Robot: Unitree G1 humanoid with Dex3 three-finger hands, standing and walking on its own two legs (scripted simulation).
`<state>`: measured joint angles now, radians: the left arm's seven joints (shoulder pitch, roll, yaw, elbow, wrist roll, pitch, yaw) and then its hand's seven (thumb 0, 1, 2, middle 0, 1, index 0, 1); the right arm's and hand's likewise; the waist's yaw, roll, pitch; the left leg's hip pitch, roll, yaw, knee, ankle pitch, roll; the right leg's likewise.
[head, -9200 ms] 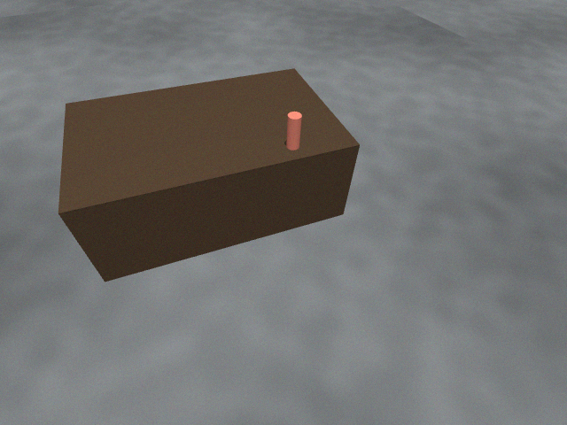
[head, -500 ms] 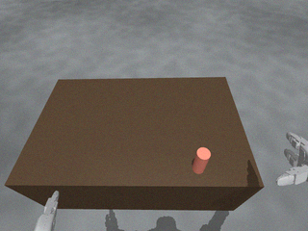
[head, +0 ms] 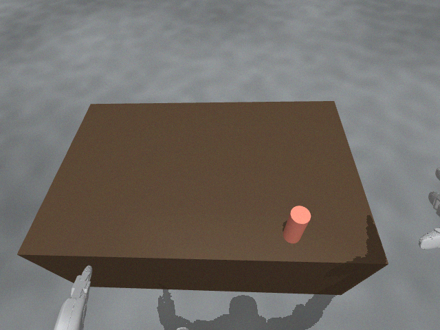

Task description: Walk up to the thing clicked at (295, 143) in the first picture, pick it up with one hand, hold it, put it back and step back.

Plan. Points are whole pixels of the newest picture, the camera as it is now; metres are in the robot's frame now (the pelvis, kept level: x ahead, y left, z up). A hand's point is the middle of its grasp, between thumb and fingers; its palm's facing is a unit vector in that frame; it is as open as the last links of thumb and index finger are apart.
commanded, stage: go down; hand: right
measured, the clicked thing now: (295, 225) +0.43 -0.18 -0.26
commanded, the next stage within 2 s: approach in 0.58 s
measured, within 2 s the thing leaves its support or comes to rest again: neither
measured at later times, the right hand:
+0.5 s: hand (439, 199) +0.36 -0.36 +0.03, palm faces +0.12 +0.99 -0.09, open 17.2 cm
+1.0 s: hand (408, 205) +0.37 -0.34 -0.01, palm faces +0.10 +1.00 +0.03, open 17.4 cm
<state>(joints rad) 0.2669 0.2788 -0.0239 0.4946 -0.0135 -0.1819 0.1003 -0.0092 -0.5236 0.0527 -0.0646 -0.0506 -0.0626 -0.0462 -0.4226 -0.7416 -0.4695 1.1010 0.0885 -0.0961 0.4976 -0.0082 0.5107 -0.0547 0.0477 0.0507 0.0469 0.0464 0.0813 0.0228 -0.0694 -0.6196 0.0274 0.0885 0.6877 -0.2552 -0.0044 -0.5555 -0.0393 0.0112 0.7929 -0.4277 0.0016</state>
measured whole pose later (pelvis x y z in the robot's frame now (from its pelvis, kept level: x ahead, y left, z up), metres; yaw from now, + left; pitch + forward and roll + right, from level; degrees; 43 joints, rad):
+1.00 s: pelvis -0.01 +0.00 -0.03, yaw +0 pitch +18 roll +3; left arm 0.28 0.28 -0.05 0.34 0.00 -0.23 0.07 -0.01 -0.54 0.05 -0.06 -0.04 -0.05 -0.04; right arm -0.51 -0.74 -0.56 1.22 0.24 -0.38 0.61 -0.01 0.53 -0.06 0.05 0.05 0.06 0.05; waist 0.14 0.05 -0.12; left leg -0.88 0.04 0.09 0.90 -0.33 -0.01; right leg -0.82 -0.03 0.02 1.01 -0.50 0.00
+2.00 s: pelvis -0.08 -0.01 -0.20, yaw +3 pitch +30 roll +5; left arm 0.49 0.35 0.20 -0.37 0.07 -0.25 -0.06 -0.01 -0.54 0.05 -0.07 -0.05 -0.07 -0.05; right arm -0.62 -0.49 -0.55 1.09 0.02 -0.62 0.20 -0.01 0.61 -0.06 0.03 0.06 0.04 0.06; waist 0.35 0.04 -0.17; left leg -1.67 0.06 0.08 1.59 -0.45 -0.01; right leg -1.61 -0.03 0.05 1.76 -0.69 -0.02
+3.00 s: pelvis -0.07 -0.01 -0.19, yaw +2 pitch +31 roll +4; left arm 0.51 0.35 0.20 -0.45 0.06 -0.21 -0.07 -0.01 -0.56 0.07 -0.07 -0.04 -0.06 -0.05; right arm -0.63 -0.46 -0.52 1.06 -0.02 -0.62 0.09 -0.01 0.16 -0.43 0.89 0.65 0.89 0.65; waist 0.36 0.05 -0.16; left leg -1.65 0.06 0.07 1.58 -0.46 0.00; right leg -1.57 -0.03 0.04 1.73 -0.69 -0.01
